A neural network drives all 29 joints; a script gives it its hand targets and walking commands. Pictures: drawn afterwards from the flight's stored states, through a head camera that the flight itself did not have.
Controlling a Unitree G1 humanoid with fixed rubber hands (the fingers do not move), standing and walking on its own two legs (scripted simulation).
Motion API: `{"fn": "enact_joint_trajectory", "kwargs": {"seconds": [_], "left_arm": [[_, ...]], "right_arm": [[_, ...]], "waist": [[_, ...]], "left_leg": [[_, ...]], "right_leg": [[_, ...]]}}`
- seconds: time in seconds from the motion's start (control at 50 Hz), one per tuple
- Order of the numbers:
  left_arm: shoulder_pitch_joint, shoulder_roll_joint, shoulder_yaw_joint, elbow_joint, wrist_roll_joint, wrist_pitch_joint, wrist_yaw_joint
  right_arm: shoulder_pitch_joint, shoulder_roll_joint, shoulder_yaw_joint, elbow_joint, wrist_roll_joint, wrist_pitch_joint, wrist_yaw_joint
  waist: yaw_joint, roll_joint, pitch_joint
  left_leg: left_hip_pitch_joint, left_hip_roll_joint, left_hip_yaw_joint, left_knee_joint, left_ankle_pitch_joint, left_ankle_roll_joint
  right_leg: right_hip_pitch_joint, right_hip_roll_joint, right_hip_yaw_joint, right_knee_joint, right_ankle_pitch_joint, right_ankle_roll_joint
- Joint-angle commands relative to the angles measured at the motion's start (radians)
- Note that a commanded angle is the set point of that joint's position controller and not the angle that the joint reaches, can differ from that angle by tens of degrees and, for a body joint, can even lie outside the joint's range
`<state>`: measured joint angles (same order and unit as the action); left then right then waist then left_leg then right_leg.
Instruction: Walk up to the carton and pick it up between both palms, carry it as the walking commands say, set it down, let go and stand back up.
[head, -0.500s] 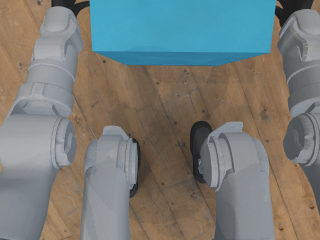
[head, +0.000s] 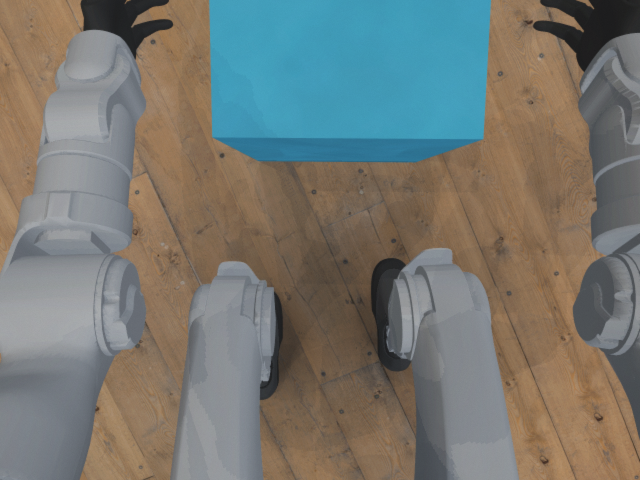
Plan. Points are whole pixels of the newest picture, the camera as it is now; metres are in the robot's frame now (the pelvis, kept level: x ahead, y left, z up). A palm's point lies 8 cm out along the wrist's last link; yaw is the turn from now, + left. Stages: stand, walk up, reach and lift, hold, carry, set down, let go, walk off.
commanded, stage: set down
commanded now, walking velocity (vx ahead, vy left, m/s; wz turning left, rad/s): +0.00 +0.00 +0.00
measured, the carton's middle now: (341, 93) +0.53 -0.05 -0.29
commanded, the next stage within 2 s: let go in 0.88 s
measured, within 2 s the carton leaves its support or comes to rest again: neither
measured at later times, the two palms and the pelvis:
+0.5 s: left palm out of the picture +0.56 +0.18 +0.04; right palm out of the picture +0.52 -0.30 +0.04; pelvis +0.02 +0.00 +0.13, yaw +0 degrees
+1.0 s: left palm out of the picture +0.55 +0.18 +0.14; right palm out of the picture +0.50 -0.29 +0.14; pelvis +0.05 -0.01 +0.24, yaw -1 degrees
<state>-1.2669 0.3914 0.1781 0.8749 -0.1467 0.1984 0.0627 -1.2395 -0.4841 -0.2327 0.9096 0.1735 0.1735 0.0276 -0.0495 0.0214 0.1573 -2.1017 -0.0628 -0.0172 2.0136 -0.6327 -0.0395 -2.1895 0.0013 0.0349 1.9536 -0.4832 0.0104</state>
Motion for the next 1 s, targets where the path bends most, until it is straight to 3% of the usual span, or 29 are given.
{"fn": "enact_joint_trajectory", "kwargs": {"seconds": [0.0, 0.48, 0.76, 0.88, 0.98], "left_arm": [[-0.218, 0.132, 0.035, -0.106, 0.016, -0.009, -0.011], [-0.076, 0.121, 0.1, -0.21, 0.067, 0.021, -0.075], [0.05, 0.07, 0.129, -0.191, 0.124, -0.03, -0.117], [0.096, 0.035, 0.171, -0.1, 0.172, -0.055, -0.127], [0.179, 0.041, 0.178, -0.133, 0.188, -0.069, -0.118]], "right_arm": [[-0.21, -0.158, -0.04, -0.104, -0.015, -0.007, 0.014], [-0.073, -0.135, -0.092, -0.217, -0.055, 0.026, 0.069], [0.067, -0.07, -0.117, -0.206, -0.102, -0.02, 0.092], [0.1, -0.014, -0.141, -0.13, -0.152, -0.042, 0.106], [0.186, -0.005, -0.14, -0.169, -0.187, -0.056, 0.105]], "waist": [[-0.017, -0.03, -1.137], [-0.019, -0.024, -1.263], [-0.016, -0.028, -1.158], [-0.012, -0.013, -1.049], [-0.014, -0.015, -1.126]], "left_leg": [[0.374, -0.014, 0.1, -0.268, 0.235, 0.007], [0.712, -0.038, 0.087, -0.702, 0.377, -0.004], [0.914, -0.025, 0.053, -1.005, 0.509, 0.003], [0.894, -0.016, 0.047, -1.064, 0.497, -0.004], [0.991, -0.012, 0.042, -1.083, 0.57, -0.008]], "right_leg": [[0.807, 0.018, -0.086, -0.176, 0.325, 0.008], [1.127, 0.039, -0.082, -0.618, 0.453, 0.029], [1.359, 0.032, -0.063, -0.918, 0.598, 0.034], [1.344, 0.029, -0.053, -0.979, 0.582, 0.029], [1.465, 0.027, -0.045, -1.014, 0.659, 0.028]]}}
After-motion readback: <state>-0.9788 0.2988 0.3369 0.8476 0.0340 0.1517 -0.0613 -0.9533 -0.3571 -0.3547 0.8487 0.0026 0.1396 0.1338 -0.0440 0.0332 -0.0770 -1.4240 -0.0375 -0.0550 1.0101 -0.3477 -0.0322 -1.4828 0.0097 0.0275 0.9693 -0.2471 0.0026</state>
